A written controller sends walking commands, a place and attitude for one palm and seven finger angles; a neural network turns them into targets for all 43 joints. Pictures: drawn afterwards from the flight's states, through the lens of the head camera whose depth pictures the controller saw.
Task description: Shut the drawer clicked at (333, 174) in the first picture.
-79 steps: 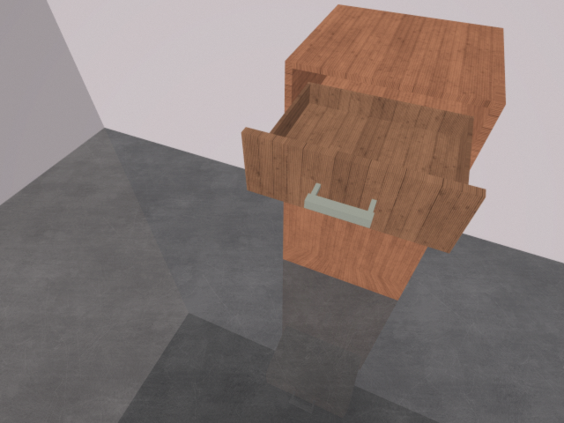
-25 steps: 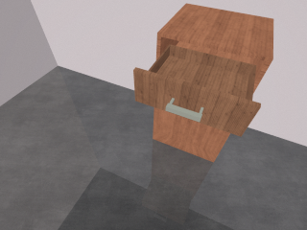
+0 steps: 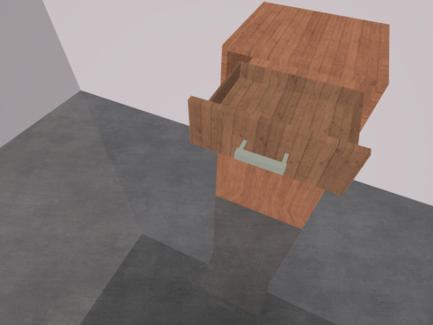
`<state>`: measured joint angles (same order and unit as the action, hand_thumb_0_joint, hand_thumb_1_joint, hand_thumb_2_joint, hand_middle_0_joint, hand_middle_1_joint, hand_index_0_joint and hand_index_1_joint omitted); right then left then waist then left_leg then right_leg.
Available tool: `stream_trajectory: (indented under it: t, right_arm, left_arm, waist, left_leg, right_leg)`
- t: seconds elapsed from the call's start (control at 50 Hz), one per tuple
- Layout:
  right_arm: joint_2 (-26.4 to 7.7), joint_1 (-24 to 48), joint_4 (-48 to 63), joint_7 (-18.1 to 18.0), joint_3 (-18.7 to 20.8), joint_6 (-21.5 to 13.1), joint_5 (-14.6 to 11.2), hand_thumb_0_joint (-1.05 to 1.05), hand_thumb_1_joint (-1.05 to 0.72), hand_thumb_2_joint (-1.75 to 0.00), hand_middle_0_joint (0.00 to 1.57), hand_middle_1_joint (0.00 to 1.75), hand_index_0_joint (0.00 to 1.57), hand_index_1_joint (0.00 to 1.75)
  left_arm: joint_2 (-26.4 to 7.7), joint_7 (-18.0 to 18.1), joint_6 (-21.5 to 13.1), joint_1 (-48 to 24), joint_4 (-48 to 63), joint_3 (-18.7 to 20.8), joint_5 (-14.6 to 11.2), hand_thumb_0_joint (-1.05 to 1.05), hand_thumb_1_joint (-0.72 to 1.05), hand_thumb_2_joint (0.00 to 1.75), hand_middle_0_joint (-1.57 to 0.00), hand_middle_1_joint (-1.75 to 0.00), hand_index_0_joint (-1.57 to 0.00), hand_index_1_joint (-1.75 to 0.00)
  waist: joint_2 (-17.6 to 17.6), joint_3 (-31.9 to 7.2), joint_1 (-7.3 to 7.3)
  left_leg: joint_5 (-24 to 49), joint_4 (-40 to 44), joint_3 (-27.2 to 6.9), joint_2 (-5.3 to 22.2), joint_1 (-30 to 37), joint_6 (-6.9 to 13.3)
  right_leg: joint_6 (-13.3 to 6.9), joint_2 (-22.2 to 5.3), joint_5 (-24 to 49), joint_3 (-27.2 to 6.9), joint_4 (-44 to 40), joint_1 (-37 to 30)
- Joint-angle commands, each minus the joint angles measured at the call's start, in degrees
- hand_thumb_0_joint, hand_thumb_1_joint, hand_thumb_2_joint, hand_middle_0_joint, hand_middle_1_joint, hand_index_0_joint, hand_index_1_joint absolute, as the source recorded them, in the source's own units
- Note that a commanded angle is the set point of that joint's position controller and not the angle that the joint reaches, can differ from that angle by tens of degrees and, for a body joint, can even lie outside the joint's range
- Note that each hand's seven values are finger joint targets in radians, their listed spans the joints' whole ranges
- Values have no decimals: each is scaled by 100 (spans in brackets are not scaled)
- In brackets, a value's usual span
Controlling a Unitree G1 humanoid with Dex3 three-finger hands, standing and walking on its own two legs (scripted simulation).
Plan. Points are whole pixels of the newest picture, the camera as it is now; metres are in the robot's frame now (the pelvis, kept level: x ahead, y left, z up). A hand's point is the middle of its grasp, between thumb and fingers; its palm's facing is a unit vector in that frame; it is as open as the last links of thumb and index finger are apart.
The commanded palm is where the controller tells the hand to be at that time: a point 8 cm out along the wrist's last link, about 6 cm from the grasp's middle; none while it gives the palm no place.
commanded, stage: turn to face it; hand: left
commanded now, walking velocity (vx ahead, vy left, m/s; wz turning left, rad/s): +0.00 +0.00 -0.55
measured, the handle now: (262, 155) +0.51 -0.08 -0.01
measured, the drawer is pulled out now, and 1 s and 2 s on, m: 0.28 0.28 0.28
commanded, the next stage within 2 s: take the last steps up to it in 0.70 s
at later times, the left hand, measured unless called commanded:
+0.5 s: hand out of the picture +0.05 +0.18 -0.18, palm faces -0.13 -0.97 -0.22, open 7.4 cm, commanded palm none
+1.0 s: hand out of the picture +0.09 +0.17 -0.17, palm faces -0.33 -0.92 -0.22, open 7.4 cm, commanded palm none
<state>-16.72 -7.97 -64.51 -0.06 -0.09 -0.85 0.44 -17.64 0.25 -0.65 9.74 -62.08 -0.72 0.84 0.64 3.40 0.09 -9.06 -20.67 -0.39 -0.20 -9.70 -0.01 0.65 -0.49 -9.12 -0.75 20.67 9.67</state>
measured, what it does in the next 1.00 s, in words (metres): steps on the spot, turning right: left foot, then right foot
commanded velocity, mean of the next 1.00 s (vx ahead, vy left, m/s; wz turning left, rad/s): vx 0.07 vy -0.03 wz -0.31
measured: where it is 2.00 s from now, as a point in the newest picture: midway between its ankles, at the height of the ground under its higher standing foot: outside the picture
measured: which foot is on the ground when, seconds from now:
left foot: down 0.00-0.32, up 0.34-0.58, down 0.60-0.92, up 0.94-1.00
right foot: down 0.00-0.60, up 0.62-0.90, down 0.92-1.00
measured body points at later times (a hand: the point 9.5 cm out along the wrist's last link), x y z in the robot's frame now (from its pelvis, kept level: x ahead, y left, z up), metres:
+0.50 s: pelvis -0.02 +0.00 -0.01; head +0.02 -0.01 +0.43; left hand +0.06 +0.23 -0.16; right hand +0.02 -0.27 -0.16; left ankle -0.01 +0.13 -0.71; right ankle +0.02 -0.13 -0.75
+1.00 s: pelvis -0.04 +0.01 -0.01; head -0.03 +0.00 +0.44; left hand +0.11 +0.22 -0.15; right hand -0.12 -0.22 -0.17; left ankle -0.01 +0.13 -0.72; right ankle -0.11 -0.08 -0.75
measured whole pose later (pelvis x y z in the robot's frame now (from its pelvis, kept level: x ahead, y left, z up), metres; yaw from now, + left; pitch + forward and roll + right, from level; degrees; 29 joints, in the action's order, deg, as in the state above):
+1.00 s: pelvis -0.04 +0.01 -0.01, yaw -20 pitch +0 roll -2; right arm -11.9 -16.3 -58.6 -0.8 2.3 1.7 1.4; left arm -12.0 -0.8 1.0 13.1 -53.6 2.9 1.1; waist -2.4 2.1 1.2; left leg -26.7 -49.3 2.7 5.2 -22.4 -0.7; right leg -1.7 2.4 -17.1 2.2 28.0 10.8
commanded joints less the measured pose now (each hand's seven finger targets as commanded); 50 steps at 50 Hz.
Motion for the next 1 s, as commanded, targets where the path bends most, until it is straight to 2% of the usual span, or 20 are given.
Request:
stream_trajectory:
  t: [0.0,0.24,0.28,0.3,0.32,0.36,0.4,0.46,0.54,0.56,0.58,0.6,0.64,0.7,0.8,0.86,0.88,0.9,0.92,0.98]
  right_arm:
    - [-558,-157,267,-97,149,-32,10,0,-90,-90,20,30,20,30]
    - [-718,89,1182,-178,544,119,32,0,-90,-90,20,30,20,30]
    - [-492,204,1335,-161,553,160,21,0,-90,-90,20,30,20,30]
    - [-217,94,1393,-160,517,183,1,0,-90,-90,20,30,20,30]
    - [-196,236,1425,-164,509,204,-5,0,-90,-90,20,30,20,30]
    - [-242,-51,1300,-170,539,137,-9,0,-90,-90,20,30,20,30]
    - [-125,-258,1247,-179,496,92,-24,0,-90,-90,20,30,20,30]
    - [2,-172,1308,-203,466,102,-51,0,-90,-90,20,30,20,30]
    - [17,-892,1147,-253,461,23,-69,0,-90,-90,20,30,20,30]
    - [-210,-944,1151,-267,499,-13,-33,0,-90,-90,20,30,20,30]
    - [-638,-892,1288,-261,575,-11,70,0,-90,-90,20,30,20,30]
    - [-744,-692,1466,-217,569,9,82,0,-90,-90,20,30,20,30]
    - [-406,-299,1488,-249,467,-27,124,0,-90,-90,20,30,20,30]
    - [-325,-185,1472,-259,422,-42,126,0,-90,-90,20,30,20,30]
    - [-532,-977,1075,-241,471,24,145,0,-90,-90,20,30,20,30]
    - [-650,-1075,982,-214,524,42,128,0,-90,-90,20,30,20,30]
    - [-488,-996,1006,-189,490,34,93,0,-90,-90,20,30,20,30]
    - [-57,-819,1148,-148,394,21,33,0,-90,-90,20,30,20,30]
    - [-126,-41,1453,-105,378,24,94,0,-90,-90,20,30,20,30]
    - [-223,-266,1229,-12,468,32,123,0,-90,-90,20,30,20,30]
  left_arm:
    - [-581,91,19,145,323,150,-15,0,90,90,-20,-30,-20,-30]
    - [-362,-25,251,752,1015,447,41,0,90,90,-20,-30,-20,-30]
    - [-541,-9,207,938,1069,502,82,0,90,90,-20,-30,-20,-30]
    - [-829,35,174,947,1112,557,91,0,90,90,-20,-30,-20,-30]
    - [-905,82,179,1036,1167,612,46,0,90,90,-20,-30,-20,-30]
    - [-659,114,175,662,1229,617,31,0,90,90,-20,-30,-20,-30]
    - [-538,145,151,532,1337,630,53,0,90,90,-20,-30,-20,-30]
    - [-582,128,195,623,1340,677,73,0,90,90,-20,-30,-20,-30]
    - [-471,106,257,338,1433,665,29,0,90,90,-20,-30,-20,-30]
    - [-251,84,284,305,1515,621,9,0,90,90,-20,-30,-20,-30]
    - [4,19,288,214,1648,576,5,0,90,90,-20,-30,-20,-30]
    - [-65,49,274,124,1700,597,42,0,90,90,-20,-30,-20,-30]
    - [-194,-10,296,210,1487,669,77,0,90,90,-20,-30,-20,-30]
    - [66,-74,320,444,1327,566,40,0,90,90,-20,-30,-20,-30]
    - [191,-65,260,156,1357,419,0,0,90,90,-20,-30,-20,-30]
    - [117,-150,220,461,1173,458,32,0,90,90,-20,-30,-20,-30]
    - [-102,-140,188,741,1083,522,49,0,90,90,-20,-30,-20,-30]
    - [-614,-85,137,1072,981,614,86,0,90,90,-20,-30,-20,-30]
    - [-782,-41,155,1439,917,647,23,0,90,90,-20,-30,-20,-30]
    - [-323,32,-12,785,978,574,29,0,90,90,-20,-30,-20,-30]
  waist:
    - [-127,-422,12]
    - [-553,-374,-223]
    - [417,-411,-308]
    - [1486,-450,-260]
    - [1654,-309,-426]
    - [900,-504,-95]
    - [673,-945,-37]
    - [834,-795,-111]
    - [725,-822,207]
    - [54,-716,220]
    - [-1259,-335,234]
    - [-1619,-196,174]
    - [-813,0,-72]
    - [-907,-229,-148]
    - [-1043,-520,174]
    - [-760,-574,42]
    - [-276,-472,-121]
    - [1243,-356,-307]
    - [1407,112,-641]
    - [915,313,-73]
  left_leg:
    - [390,135,-368,685,213,36]
    - [-657,-366,-305,1406,-762,452]
    - [-1298,-1532,245,718,-1116,116]
    - [-1853,-2540,512,144,-1596,-111]
    - [-2355,-3582,88,-18,-1878,-143]
    - [-1881,-4125,-322,184,-2063,-110]
    - [-1817,-3505,-165,194,-1669,-162]
    - [-1762,-2527,-45,51,-1231,-139]
    - [-760,-443,6,13,296,-30]
    - [-1017,77,-627,583,751,218]
    - [-1089,659,-1885,1733,657,692]
    - [-768,911,-2391,2505,-94,1118]
    - [12,703,-1559,1963,-758,1138]
    - [1251,263,-409,1392,-319,884]
    - [1912,-118,-547,1682,279,918]
    - [-250,-405,-480,1555,-334,620]
    - [-1255,-891,-228,1336,-1233,382]
    - [-2285,-2250,674,594,-2664,-27]
    - [-2709,-3297,492,392,-3168,-113]
    - [-1485,-4155,120,674,-3015,-99]
  right_leg:
    - [-130,-553,317,-659,-155,185]
    - [-168,4,-162,-637,1727,748]
    - [-391,-449,22,-1629,851,737]
    - [-794,-1187,-41,-2999,-16,541]
    - [-1241,-1578,-7,-3721,-607,623]
    - [-1345,-1305,520,-3105,-203,193]
    - [-1263,-1080,1269,-2620,112,-117]
    - [-1198,-970,1094,-2712,-5,135]
    - [-639,-514,217,-2353,251,938]
    - [-395,-59,-670,-1975,691,1723]
    - [-93,625,-1568,-1050,1896,2507]
    - [76,418,-2035,-496,3035,2440]
    - [125,201,-1587,-543,4267,2087]
    - [163,94,-1429,-72,3840,1877]
    - [82,96,-1642,316,1914,970]
    - [-69,222,-1004,511,514,-161]
    - [-247,-114,-1141,49,-53,-947]
    - [-772,-1325,-2015,-1762,-827,-1706]
    - [-1271,-1975,-2380,-2580,-1299,-981]
    - [-1303,-1457,-1995,-1869,-1170,-313]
